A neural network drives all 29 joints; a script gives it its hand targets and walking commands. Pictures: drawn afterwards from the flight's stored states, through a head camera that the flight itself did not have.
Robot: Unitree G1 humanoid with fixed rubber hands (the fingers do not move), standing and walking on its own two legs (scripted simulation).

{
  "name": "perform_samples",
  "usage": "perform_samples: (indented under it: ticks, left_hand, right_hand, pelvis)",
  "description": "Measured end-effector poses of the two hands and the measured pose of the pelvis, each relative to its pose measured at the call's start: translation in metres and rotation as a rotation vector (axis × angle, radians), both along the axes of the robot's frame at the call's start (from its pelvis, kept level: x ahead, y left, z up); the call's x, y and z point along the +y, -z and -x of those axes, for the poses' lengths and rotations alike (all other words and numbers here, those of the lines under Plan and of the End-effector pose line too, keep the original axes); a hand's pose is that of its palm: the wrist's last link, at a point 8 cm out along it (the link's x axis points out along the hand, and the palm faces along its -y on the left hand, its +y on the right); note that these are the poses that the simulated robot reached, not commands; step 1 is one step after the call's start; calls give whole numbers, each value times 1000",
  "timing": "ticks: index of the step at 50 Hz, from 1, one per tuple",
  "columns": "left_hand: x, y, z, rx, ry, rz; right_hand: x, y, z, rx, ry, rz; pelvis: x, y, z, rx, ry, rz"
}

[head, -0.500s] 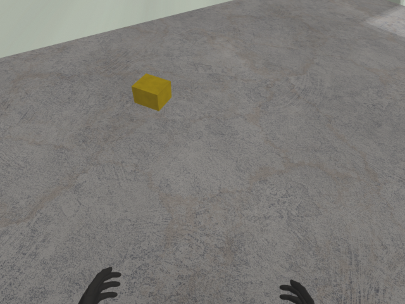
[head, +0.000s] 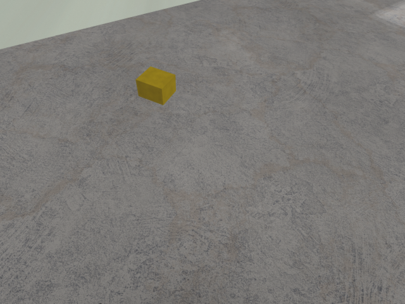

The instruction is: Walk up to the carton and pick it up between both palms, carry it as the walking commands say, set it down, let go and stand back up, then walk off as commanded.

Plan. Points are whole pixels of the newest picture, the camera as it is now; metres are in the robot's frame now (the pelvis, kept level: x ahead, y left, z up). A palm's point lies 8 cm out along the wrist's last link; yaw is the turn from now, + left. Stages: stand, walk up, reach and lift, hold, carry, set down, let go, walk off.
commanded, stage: stand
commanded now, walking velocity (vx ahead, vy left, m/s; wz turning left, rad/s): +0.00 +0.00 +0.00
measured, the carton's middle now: (156, 85) +1.61 +0.37 -0.69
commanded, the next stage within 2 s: walk up in 0.76 s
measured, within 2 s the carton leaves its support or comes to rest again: neither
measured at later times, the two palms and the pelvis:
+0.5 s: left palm out of the picture +0.04 +0.21 -0.14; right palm out of the picture +0.05 -0.23 -0.13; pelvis +0.03 -0.01 +0.01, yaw +0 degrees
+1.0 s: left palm out of the picture -0.01 +0.20 -0.14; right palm out of the picture +0.01 -0.21 -0.14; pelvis +0.01 +0.00 +0.01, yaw +1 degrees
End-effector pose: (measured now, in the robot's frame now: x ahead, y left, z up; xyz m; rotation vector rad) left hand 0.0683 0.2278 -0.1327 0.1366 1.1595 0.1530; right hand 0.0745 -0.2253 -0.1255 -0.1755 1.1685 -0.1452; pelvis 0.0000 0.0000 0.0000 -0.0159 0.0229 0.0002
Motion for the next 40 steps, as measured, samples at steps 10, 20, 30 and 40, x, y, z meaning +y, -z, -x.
perform_samples:
  ticks: [10, 20, 30, 40]
  left_hand:
    - [-2, 0, 10, 78, -34, -1]
    - [-16, 4, 21, 156, -51, 15]
    - [-27, 7, 42, 227, -67, 33]
    - [-31, 7, 58, 271, -63, 40]
  right_hand:
    - [8, 3, -1, 40, 16, -29]
    - [-8, 5, 14, 121, 62, -6]
    - [0, 9, 39, 217, 82, -22]
    - [12, 11, 61, 267, 91, -48]
  pelvis:
    - [-1, -6, -12, 0, 1, -11]
    - [-5, -9, -22, -21, 3, -16]
    - [-8, -10, -25, -46, 3, -12]
    - [-7, -12, -20, -65, 3, -15]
